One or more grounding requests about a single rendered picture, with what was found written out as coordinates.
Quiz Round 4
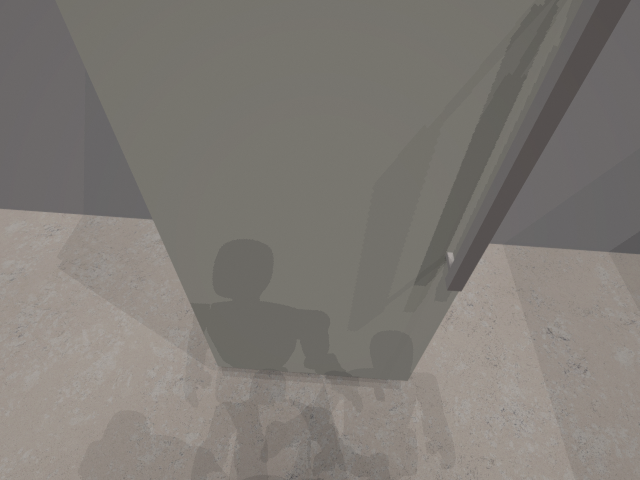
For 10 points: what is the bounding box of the handle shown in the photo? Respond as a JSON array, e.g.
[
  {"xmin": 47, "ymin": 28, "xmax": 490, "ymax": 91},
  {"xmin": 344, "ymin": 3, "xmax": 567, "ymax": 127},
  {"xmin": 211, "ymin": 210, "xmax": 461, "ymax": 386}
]
[{"xmin": 445, "ymin": 0, "xmax": 631, "ymax": 291}]

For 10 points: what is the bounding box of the fridge door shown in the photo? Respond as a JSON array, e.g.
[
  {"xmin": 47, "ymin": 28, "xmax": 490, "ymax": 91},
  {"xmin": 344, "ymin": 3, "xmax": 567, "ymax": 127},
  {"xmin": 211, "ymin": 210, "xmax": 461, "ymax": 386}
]
[{"xmin": 55, "ymin": 0, "xmax": 583, "ymax": 381}]

